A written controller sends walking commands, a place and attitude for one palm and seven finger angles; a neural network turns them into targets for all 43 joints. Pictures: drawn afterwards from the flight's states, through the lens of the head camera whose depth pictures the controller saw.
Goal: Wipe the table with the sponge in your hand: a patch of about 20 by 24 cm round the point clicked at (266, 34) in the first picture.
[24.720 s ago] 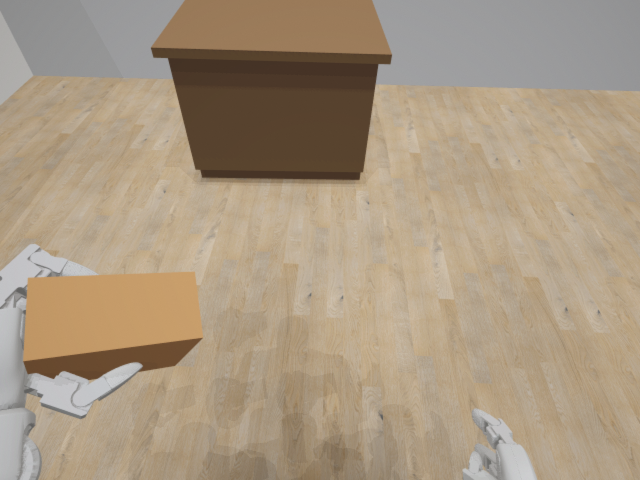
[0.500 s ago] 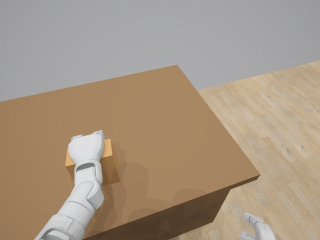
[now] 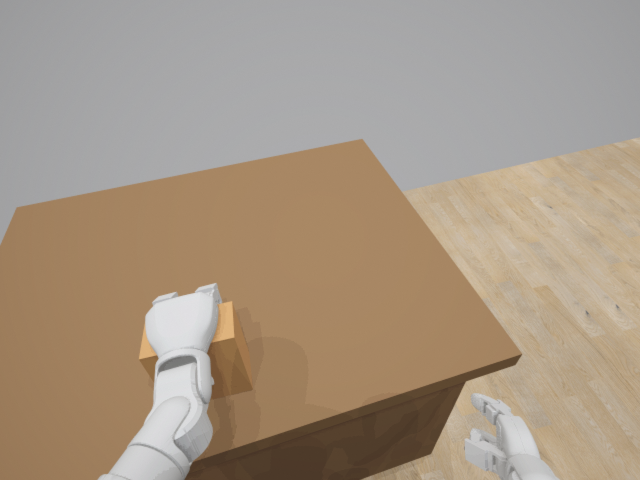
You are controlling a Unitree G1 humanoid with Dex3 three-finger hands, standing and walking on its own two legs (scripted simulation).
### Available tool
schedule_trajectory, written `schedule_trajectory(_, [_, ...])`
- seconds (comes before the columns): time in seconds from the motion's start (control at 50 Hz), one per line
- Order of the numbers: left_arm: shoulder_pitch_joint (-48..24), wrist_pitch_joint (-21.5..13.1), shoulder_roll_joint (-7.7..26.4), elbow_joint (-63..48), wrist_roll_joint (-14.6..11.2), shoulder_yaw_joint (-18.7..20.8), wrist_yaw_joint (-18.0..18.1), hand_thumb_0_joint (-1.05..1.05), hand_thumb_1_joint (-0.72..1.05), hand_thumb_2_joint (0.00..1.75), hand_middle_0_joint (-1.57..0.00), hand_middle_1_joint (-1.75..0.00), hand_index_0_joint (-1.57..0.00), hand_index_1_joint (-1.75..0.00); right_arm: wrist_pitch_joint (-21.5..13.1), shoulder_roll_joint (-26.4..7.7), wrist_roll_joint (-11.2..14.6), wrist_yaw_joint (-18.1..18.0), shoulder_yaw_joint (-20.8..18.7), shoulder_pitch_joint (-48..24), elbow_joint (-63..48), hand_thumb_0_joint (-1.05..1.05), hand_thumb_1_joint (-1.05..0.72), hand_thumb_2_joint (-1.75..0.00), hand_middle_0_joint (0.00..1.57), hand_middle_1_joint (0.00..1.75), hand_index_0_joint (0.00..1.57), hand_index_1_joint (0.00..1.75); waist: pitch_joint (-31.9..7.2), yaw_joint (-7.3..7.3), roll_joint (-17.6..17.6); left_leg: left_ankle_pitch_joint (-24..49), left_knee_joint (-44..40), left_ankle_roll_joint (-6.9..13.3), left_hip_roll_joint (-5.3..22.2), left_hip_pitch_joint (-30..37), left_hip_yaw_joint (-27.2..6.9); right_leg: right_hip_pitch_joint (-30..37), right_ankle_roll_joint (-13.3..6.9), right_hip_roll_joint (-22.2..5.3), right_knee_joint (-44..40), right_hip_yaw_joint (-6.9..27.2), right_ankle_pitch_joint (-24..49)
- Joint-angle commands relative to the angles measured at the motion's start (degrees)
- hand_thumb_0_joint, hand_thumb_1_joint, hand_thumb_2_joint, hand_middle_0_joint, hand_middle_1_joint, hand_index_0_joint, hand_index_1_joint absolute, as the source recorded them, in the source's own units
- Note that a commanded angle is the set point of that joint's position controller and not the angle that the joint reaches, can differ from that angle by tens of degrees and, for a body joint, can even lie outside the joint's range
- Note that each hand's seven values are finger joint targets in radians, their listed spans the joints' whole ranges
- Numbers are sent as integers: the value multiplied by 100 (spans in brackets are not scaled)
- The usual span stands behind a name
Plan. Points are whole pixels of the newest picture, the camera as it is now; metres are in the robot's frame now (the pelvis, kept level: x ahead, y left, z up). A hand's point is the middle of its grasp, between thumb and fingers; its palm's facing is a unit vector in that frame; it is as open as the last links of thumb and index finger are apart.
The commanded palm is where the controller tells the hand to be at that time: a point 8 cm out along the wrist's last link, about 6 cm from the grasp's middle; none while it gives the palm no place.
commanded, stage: wipe back along the middle lane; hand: left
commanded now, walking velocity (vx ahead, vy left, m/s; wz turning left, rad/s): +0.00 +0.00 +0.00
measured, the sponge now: (205, 364) +0.28 +0.22 -0.04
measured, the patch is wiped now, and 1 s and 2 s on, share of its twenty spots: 0.75 0.75 0.90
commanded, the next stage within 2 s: slide across to the third lane in 0.10 s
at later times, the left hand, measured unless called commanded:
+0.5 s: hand (209, 349) +0.27 +0.20 +0.01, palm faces -0.05 -0.07 -1.00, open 10.7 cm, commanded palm +0.24 +0.17 +0.06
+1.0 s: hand (254, 340) +0.29 +0.14 +0.01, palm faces -0.05 -0.06 -1.00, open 10.7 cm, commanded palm +0.26 +0.12 +0.05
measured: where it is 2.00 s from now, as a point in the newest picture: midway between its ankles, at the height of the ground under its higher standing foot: outside the picture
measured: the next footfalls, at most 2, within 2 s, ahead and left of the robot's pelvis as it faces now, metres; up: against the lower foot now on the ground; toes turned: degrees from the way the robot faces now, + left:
none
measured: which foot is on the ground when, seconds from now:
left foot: down 0.00-1.00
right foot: down 0.00-1.00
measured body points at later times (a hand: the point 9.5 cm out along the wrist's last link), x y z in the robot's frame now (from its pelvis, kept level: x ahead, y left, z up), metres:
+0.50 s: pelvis -0.01 -0.01 +0.00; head -0.02 -0.04 +0.45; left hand +0.27 +0.20 +0.07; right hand +0.22 -0.22 -0.10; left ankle +0.01 +0.12 -0.73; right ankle -0.01 -0.11 -0.73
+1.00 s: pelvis -0.01 -0.02 +0.00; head -0.03 -0.05 +0.45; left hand +0.29 +0.14 +0.06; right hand +0.22 -0.22 -0.09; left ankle +0.01 +0.12 -0.73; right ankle -0.01 -0.11 -0.73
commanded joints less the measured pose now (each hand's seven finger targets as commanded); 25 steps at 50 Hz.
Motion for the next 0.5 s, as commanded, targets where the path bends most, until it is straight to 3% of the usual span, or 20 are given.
schedule_trajectory(0.0, [-174,10,167,-478,-203,-44,-261,0,10,130,-120,-160,-120,-160,-287,-585,31,9,-188,-1095,-1002,0,-90,-90,20,30,20,30,-665,-33,-850,1017,-296,148,-147,469,-240,228,-290,106,-553,274,1546])
schedule_trajectory(0.04, [-69,7,175,-549,-212,-42,-265,0,10,130,-120,-160,-120,-160,-305,-587,29,3,-172,-1137,-998,0,-90,-90,20,30,20,30,-671,-33,-893,1024,-283,151,-161,471,-217,266,-281,101,-565,342,1647])
schedule_trajectory(0.06, [77,9,372,-587,-208,171,-248,0,10,130,-120,-160,-120,-160,-312,-626,22,6,-198,-1129,-990,0,-90,-90,20,30,20,30,-658,21,-863,1011,-294,137,-162,453,-256,291,-300,120,-575,380,1589])
schedule_trajectory(0.08, [69,19,95,-691,-221,-112,-264,0,10,130,-120,-160,-120,-160,-311,-580,27,13,-172,-1157,-1026,0,-90,-90,20,30,20,30,-679,-24,-770,1032,-292,152,-160,479,-205,304,-285,103,-534,316,1649])
schedule_trajectory(0.16, [-219,41,434,-611,-140,180,-231,0,10,130,-120,-160,-120,-160,-320,-633,15,-30,-188,-1151,-933,0,-90,-90,20,30,20,30,-429,-32,-776,793,-338,135,-156,421,-252,92,-299,129,-658,427,1273])
schedule_trajectory(0.18, [-326,58,195,-624,-148,-60,-250,0,10,130,-120,-160,-120,-160,-322,-594,25,-45,-177,-1140,-963,0,-90,-90,20,30,20,30,-417,-84,-782,712,-345,158,-162,422,-208,63,-277,127,-649,357,1156])
schedule_trajectory(0.22, [-644,66,93,-676,-123,-217,-272,0,10,130,-120,-160,-120,-160,-334,-582,21,-60,-172,-1185,-962,0,-90,-90,20,30,20,30,-469,-110,-743,631,-378,173,-156,490,-226,-5,-275,119,-693,334,928])
schedule_trajectory(0.26, [-865,26,258,-822,-109,-63,-262,0,10,130,-120,-160,-120,-160,-347,-600,7,-65,-216,-1191,-936,0,-90,-90,20,30,20,30,-666,-72,-585,662,-379,176,-159,605,-263,54,-308,134,-692,368,916])
schedule_trajectory(0.28, [-914,3,22,-831,-166,-285,-292,0,10,130,-120,-160,-120,-160,-359,-557,16,-74,-205,-1181,-960,0,-90,-90,20,30,20,30,-691,-139,-632,646,-370,201,-145,628,-230,65,-281,122,-675,277,921])
schedule_trajectory(0.3, [-944,-43,96,-790,-178,-184,-299,0,10,130,-120,-160,-120,-160,-370,-563,18,-68,-212,-1168,-922,0,-90,-90,20,30,20,30,-715,-127,-766,706,-346,199,-142,641,-253,73,-282,123,-671,293,1022])
schedule_trajectory(0.34, [-1062,-111,-93,-830,-206,-404,-347,0,10,130,-120,-160,-120,-160,-392,-547,9,-64,-204,-1192,-919,0,-90,-90,20,30,20,30,-683,-176,-812,738,-347,213,-140,678,-244,62,-264,104,-706,306,1095])
schedule_trajectory(0.36, [-1182,-164,85,-921,-212,-220,-334,0,10,130,-120,-160,-120,-160,-405,-574,-4,-63,-230,-1161,-892,0,-90,-90,20,30,20,30,-792,-157,-761,742,-366,203,-123,731,-274,112,-283,125,-705,349,1092])
schedule_trajectory(0.4, [-1217,-241,-108,-994,-237,-420,-329,0,10,130,-120,-160,-120,-160,-427,-521,7,-46,-211,-1189,-919,0,-90,-90,20,30,20,30,-819,-175,-757,830,-355,218,-120,784,-261,133,-268,106,-685,286,1191])
schedule_trajectory(0.46, [-1072,-263,29,-957,-207,-253,-262,0,10,130,-120,-160,-120,-160,-428,-553,-13,2,-244,-1206,-870,0,-90,-90,20,30,20,30,-827,-90,-678,927,-376,182,-113,799,-276,204,-304,124,-696,358,1321])
schedule_trajectory(0.48, [-1141,-258,-275,-984,-219,-550,-254,0,10,130,-120,-160,-120,-160,-423,-495,-3,21,-221,-1227,-906,0,-90,-90,20,30,20,30,-780,-148,-759,931,-379,192,-94,794,-252,175,-279,110,-653,235,1320])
